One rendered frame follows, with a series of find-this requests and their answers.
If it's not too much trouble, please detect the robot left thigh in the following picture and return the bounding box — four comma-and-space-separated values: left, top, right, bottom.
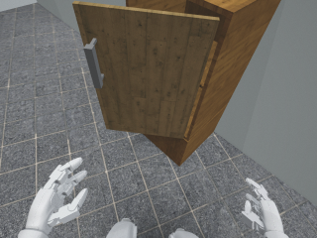
106, 221, 138, 238

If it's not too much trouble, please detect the robot left hand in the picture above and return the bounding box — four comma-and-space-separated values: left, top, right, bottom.
25, 157, 88, 235

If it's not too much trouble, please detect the left robot shin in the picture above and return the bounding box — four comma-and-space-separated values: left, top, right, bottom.
121, 218, 131, 222

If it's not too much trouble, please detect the robot right hand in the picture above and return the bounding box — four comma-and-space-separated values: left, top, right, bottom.
242, 178, 284, 236

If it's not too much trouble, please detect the left robot forearm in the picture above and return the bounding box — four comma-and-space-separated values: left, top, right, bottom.
17, 228, 50, 238

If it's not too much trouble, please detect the handle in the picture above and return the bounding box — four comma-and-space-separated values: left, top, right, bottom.
83, 38, 104, 89

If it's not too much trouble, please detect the cupboard door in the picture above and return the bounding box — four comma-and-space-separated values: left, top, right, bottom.
72, 1, 220, 139

